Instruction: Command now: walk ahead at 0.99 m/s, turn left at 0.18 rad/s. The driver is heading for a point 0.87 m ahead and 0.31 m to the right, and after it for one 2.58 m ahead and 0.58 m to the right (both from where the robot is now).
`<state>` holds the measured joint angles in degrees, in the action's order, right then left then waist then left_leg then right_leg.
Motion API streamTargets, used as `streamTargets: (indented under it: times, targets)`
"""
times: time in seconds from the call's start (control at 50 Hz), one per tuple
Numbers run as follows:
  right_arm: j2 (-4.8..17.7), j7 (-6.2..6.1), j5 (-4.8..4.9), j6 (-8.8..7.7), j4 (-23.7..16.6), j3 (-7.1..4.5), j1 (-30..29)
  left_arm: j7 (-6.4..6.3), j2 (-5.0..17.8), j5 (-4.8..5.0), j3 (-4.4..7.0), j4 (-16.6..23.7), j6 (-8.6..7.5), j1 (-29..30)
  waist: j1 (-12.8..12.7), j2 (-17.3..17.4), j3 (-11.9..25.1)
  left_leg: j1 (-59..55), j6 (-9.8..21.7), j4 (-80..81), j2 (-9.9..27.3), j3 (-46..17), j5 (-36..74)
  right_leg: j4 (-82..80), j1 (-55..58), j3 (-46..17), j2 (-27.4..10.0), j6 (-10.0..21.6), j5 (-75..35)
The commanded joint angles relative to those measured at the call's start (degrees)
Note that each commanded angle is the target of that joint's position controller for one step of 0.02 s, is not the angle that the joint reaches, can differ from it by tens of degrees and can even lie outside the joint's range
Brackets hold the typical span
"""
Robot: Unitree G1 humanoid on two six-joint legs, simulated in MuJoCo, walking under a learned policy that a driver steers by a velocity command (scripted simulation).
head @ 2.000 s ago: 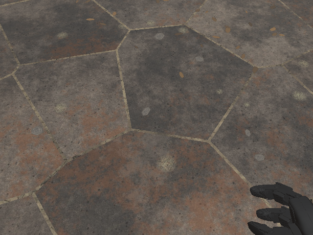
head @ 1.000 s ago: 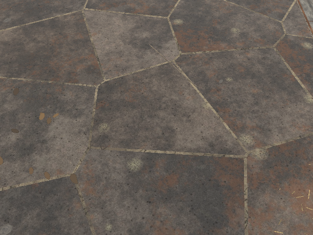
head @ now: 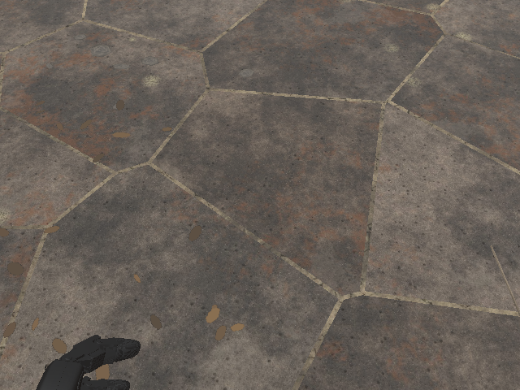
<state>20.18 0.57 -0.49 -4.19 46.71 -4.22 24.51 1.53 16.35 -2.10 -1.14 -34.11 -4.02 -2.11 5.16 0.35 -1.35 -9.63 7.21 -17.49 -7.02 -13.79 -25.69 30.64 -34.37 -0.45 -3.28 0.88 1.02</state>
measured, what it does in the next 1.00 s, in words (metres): walks ahead, turning right: right foot, then left foot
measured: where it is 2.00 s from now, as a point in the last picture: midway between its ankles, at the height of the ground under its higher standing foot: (291, 332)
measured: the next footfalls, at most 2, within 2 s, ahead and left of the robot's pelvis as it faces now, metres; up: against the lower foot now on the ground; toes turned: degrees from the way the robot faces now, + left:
right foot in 0.02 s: +0.23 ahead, -0.13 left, +0.00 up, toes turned +0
left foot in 0.42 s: +0.60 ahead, +0.02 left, +0.00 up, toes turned -23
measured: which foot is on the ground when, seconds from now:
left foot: down 0.00-0.04, up 0.06-0.40, down 0.42-0.82, up 0.84-1.00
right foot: up 0.00-0.00, down 0.02-0.42, up 0.44-0.80, down 0.82-1.00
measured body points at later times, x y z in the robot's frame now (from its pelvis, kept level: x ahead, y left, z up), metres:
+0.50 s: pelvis +0.40 -0.04 +0.00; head +0.44 -0.05 +0.45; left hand +0.50 +0.23 -0.12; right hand +0.59 -0.32 -0.05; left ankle +0.56 +0.04 -0.72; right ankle +0.23 -0.13 -0.62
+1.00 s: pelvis +0.50 -0.11 +0.02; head +0.52 -0.17 +0.47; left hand +0.83 -0.03 -0.04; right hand +0.42 -0.44 -0.09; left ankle +0.61 +0.01 -0.64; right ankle +0.48 -0.21 -0.72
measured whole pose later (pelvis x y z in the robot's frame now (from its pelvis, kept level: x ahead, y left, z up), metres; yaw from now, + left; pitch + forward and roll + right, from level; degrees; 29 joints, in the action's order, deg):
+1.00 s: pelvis +0.50 -0.11 +0.02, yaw -47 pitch +3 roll +3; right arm 19.0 -0.6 -0.2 -0.6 42.6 -4.6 2.7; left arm -1.0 19.4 0.2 4.4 -30.1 2.2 -10.9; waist -0.1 0.7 -4.5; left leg 30.8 -3.1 -59.8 -0.5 -2.9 -23.1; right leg 29.5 -22.8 -5.3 2.7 2.9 9.1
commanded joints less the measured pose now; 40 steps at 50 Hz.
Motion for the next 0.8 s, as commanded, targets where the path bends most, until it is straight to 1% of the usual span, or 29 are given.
streamTargets:
  times: [0.02, 0.04, 0.06, 0.08, 0.1, 0.12, 0.14, 0.16, 0.18, 0.22, 0.26, 0.28, 0.3, 0.32, 0.36, 0.38, 0.4, 0.42, 0.44, 0.46, 0.48, 0.5, 0.52, 0.56, 0.6, 0.64, 0.74, 0.78, 0.8]
  targets:
    - [9.9, -0.63, -2.35, -0.42, -2.5, -2.23, -6.0, -2.70, 12.6, 0.72, 5.80, -5.9, 0.08, -30.1, -18.8, 2.3, 13.5, 16.2, 1.0, -35.6, 9.1, 2.7, 62.6, 3.6, 39.4, 3.9, 3.0, 3.5, 11.9]
    - [2.3, -0.62, -1.28, -1.00, -5.2, -0.25, -5.9, -3.27, 18.3, -0.85, 7.33, -7.7, 0.05, -37.3, -19.4, -12.0, 17.0, 32.0, -1.2, -62.4, 1.3, 7.4, 32.8, -0.8, 48.8, -17.9, -8.5, 7.9, 33.6]
    - [-1.6, 0.65, 0.18, -2.15, -6.7, 1.29, 1.6, -1.76, 18.8, -0.55, 7.46, -8.8, 0.07, -31.9, -10.3, -28.1, 18.3, 47.2, -1.7, -68.6, -6.0, 3.6, -0.3, -17.0, 53.0, -53.9, -15.6, 13.9, 36.6]
    - [1.6, 0.09, -1.20, -1.76, -6.1, 1.58, -2.4, -0.72, 12.8, 0.16, 6.94, -6.5, 0.20, -21.6, -7.9, -14.8, 9.6, 53.2, -0.4, -68.6, 2.4, 5.7, 5.1, -16.9, 47.6, -50.0, -14.7, 15.4, 39.7]
    - [3.5, 0.37, -2.21, -1.73, -6.7, 1.66, -8.6, -0.20, 9.2, 1.12, 6.39, -6.3, 0.03, -19.7, -8.5, -4.4, 6.7, 51.0, -1.1, -64.9, 5.3, 6.6, 9.5, -16.0, 40.1, -41.8, -12.6, 15.1, 34.4]
    - [3.7, 0.53, -3.03, -1.67, -8.1, 1.83, -13.1, -0.01, 7.7, 1.04, 5.98, -7.5, 0.02, -20.3, -8.2, -0.1, 3.9, 49.3, -1.6, -59.6, 7.1, 7.3, 9.7, -16.2, 34.1, -35.9, -9.8, 13.7, 29.4]
    - [2.7, 0.78, -3.95, -1.26, -9.9, 2.26, -15.5, -0.20, 6.2, 0.96, 5.30, -9.4, -0.17, -21.8, -7.0, -0.4, 1.2, 48.3, -2.6, -55.7, 8.2, 7.4, 9.0, -16.7, 29.4, -31.7, -7.2, 13.1, 24.9]
    - [1.3, 1.06, -4.40, -0.68, -10.6, 2.93, -16.2, -0.46, 6.0, 1.02, 5.04, -11.0, -0.53, -22.6, -5.6, -2.5, -1.7, 48.2, -4.1, -52.5, 8.9, 8.1, 7.9, -17.1, 26.0, -29.1, -5.9, 13.4, 15.8]
    - [0.7, 1.07, -4.31, -0.36, -11.3, 3.44, -16.3, -0.71, 6.4, 1.44, 5.09, -12.1, -0.99, -23.8, -4.7, -3.2, -3.1, 48.4, -5.4, -49.3, 9.2, 9.0, 6.4, -17.0, 24.7, -27.3, -5.5, 14.2, 3.0]
    - [-0.1, 1.10, -3.40, -0.49, -13.1, 4.54, -19.0, -0.97, 8.5, 1.39, 5.72, -12.5, -1.34, -23.8, -3.8, -2.3, -3.4, 45.3, -7.6, -38.8, 8.5, 11.7, 9.1, -17.4, 20.8, -21.6, -4.1, 14.6, -18.5]
    - [-1.7, 1.57, -2.13, -0.85, -14.7, 5.75, -23.3, -0.93, 10.0, 1.75, 6.54, -12.1, -0.68, -21.3, -4.0, -3.3, -2.3, 34.9, -8.4, -24.6, 5.7, 14.8, 18.6, -17.2, 14.8, -14.9, 0.5, 11.4, -25.2]
    - [-0.8, 0.95, 0.77, -3.02, -15.7, 4.76, -27.3, -2.37, 9.8, 5.53, 6.93, -9.2, -1.30, -20.0, -5.9, -1.4, -1.0, 32.1, -8.8, -17.3, 3.6, 11.6, 23.3, -16.9, 14.9, -17.3, 0.4, 10.4, -16.8]
    - [0.5, 0.50, 0.94, -3.54, -16.0, 4.20, -28.4, -2.97, 11.3, 5.87, 7.35, -9.9, -1.20, -21.5, -6.3, -1.5, 0.9, 28.4, -9.1, -12.6, 2.5, 10.5, 29.0, -16.6, 16.3, -19.0, 0.0, 8.9, -12.7]
    - [1.5, 0.00, 0.84, -3.59, -16.1, 3.48, -28.5, -3.37, 11.8, 5.46, 7.74, -10.5, -0.83, -23.1, -6.6, -2.9, 1.6, 25.6, -9.0, -9.9, 2.0, 9.4, 33.3, -15.5, 17.5, -20.0, 0.1, 7.4, -10.7]
    - [3.2, -1.01, 0.68, -3.41, -15.9, 2.12, -26.3, -3.89, 10.4, 4.72, 8.08, -10.7, 0.30, -23.9, -5.6, -4.5, 3.5, 19.7, -8.2, -6.8, 2.0, 8.1, 36.5, -8.3, 19.3, -20.4, 2.4, 4.1, -11.3]
    - [3.3, -1.40, 0.20, -3.23, -15.3, 1.63, -22.9, -3.94, 9.3, 4.62, 8.10, -9.9, 0.91, -22.8, -3.4, -5.1, 5.7, 14.2, -7.7, -5.6, 2.5, 8.6, 38.9, -2.0, 18.7, -19.7, 4.8, 1.9, -13.0]
    - [3.9, -1.68, -0.59, -2.94, -13.5, 1.04, -14.9, -3.85, 7.7, 4.40, 7.80, -7.9, 1.39, -20.2, 0.7, -5.0, 10.5, 4.8, -6.2, -6.5, 6.3, 7.1, 42.4, 9.5, 15.4, -18.2, 7.3, -0.7, -10.3]
    - [6.4, -2.09, -1.27, -2.13, -11.9, 0.69, -6.8, -3.81, 1.4, 2.70, 5.97, -5.6, 1.89, -21.8, 1.4, 5.3, 18.7, -8.4, -1.9, -12.7, 20.7, -3.9, 61.4, 29.2, 6.4, -12.9, 11.5, -3.2, 23.1]
    - [5.2, -1.48, -2.68, -1.16, -13.2, 1.70, -7.4, -3.53, -0.3, 3.47, 4.70, -5.9, 2.21, -36.2, -4.9, 18.4, 29.3, -16.0, 7.5, -14.4, 36.3, -22.6, 75.5, 44.5, 0.5, -13.1, 12.3, -4.0, 45.2]
    - [5.4, -1.01, -0.37, 0.22, -13.3, 0.65, -10.3, -3.24, 4.4, 4.11, 5.11, -7.1, 3.34, -38.8, -5.4, 15.0, 29.4, -12.3, 12.3, -13.5, 38.0, -25.2, 63.7, 54.9, -2.6, -10.6, 6.5, -6.0, 40.3]
    - [2.8, -1.18, 0.40, 1.01, -14.2, 0.69, -15.3, -3.60, 6.3, 4.74, 5.66, -5.6, 4.11, -33.0, -5.6, 10.2, 23.1, -5.6, 11.3, -8.7, 33.9, -20.9, 43.1, 55.8, -7.3, -7.2, 3.4, -6.4, 33.5]
    - [-0.1, -1.61, 0.43, 1.64, -14.5, 1.44, -18.8, -4.37, 8.5, 4.39, 6.74, -4.7, 4.94, -26.4, -5.4, 4.0, 15.1, 4.1, 8.6, -5.2, 28.8, -12.9, 35.8, 53.1, -7.5, -4.8, 1.2, -7.0, 28.5]
    - [-0.7, -1.77, -0.10, 1.83, -14.2, 1.74, -21.4, -4.84, 9.5, 4.07, 7.52, -3.5, 5.80, -23.2, -6.3, 3.7, 9.9, 12.4, 7.3, -2.9, 25.8, -7.0, 36.9, 51.4, -5.4, -4.4, -0.1, -7.3, 26.8]
    - [0.3, -1.75, -0.75, 1.51, -12.1, 0.91, -23.6, -4.63, 6.1, 3.59, 7.03, -1.2, 6.50, -20.8, -8.0, 5.1, 4.3, 22.6, 5.7, 0.1, 22.7, 2.4, 40.4, 42.6, -0.9, -3.2, -1.9, -6.9, 25.4]
    - [2.1, -2.05, -0.67, 0.93, -10.0, -0.17, -22.5, -4.21, 3.4, 3.32, 6.27, 1.1, 5.99, -17.4, -7.1, 5.9, 5.1, 22.1, 6.5, 1.4, 22.8, 6.8, 45.4, 34.3, 0.0, -2.0, -2.6, -6.4, 21.7]
    - [3.5, -2.45, -0.21, 1.22, -9.2, -0.89, -23.8, -3.22, 3.4, 3.31, 6.13, 1.6, 5.65, -16.7, -7.5, 5.4, 8.3, 20.8, 6.6, 1.4, 23.8, 9.9, 44.7, 27.1, 3.9, -1.9, -3.4, -5.2, 15.0]
    - [6.2, -1.49, 1.63, 1.81, -7.8, -2.17, -25.0, -0.68, 7.3, 3.52, 7.06, 3.7, 7.17, -11.5, -6.7, 5.8, 6.4, 21.5, 3.2, 0.3, 24.6, 17.1, 32.3, 13.3, 11.8, 1.6, -2.3, -1.7, 9.0]
    - [7.2, -1.00, 2.37, 1.97, -7.1, -2.67, -23.8, -0.12, 8.3, 3.37, 7.72, 4.9, 7.65, -10.2, -6.8, 4.8, 5.4, 19.8, 1.0, -3.5, 24.9, 18.8, 28.8, 6.8, 14.1, 3.2, -0.9, 0.2, 9.4]
    - [6.6, -0.82, 2.69, 2.14, -6.5, -2.67, -22.8, -0.26, 8.7, 3.17, 8.23, 4.9, 7.69, -10.8, -7.3, 3.4, 5.5, 20.2, -1.0, -7.6, 23.8, 20.5, 26.0, 2.8, 17.3, 4.1, 0.7, 1.5, 7.5]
